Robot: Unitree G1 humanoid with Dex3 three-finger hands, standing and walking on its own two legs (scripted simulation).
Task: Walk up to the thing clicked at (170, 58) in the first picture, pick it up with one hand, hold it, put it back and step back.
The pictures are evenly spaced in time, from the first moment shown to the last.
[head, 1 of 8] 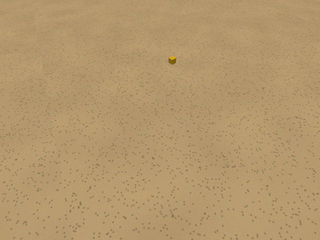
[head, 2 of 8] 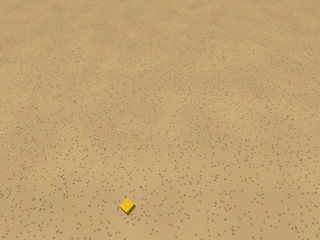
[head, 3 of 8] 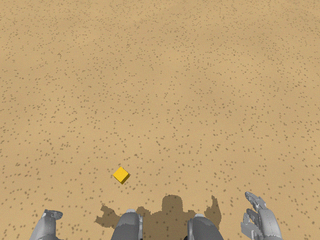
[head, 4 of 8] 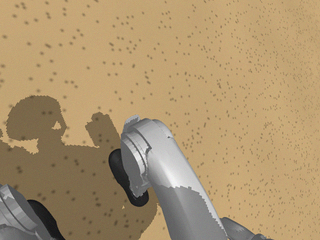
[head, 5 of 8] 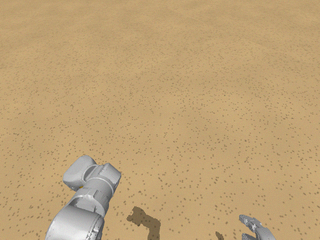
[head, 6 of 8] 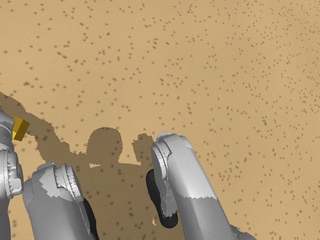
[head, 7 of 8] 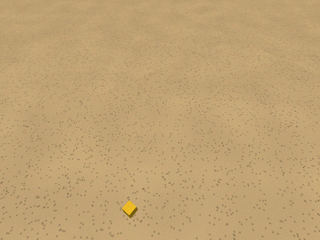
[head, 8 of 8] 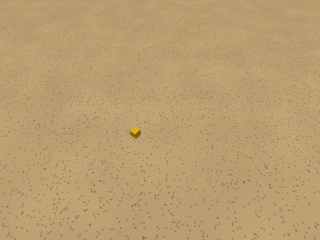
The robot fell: no
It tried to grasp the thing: yes
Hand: left
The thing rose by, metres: 0.66
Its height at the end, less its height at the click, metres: +0.00
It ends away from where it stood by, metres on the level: 0.01
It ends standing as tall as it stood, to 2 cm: yes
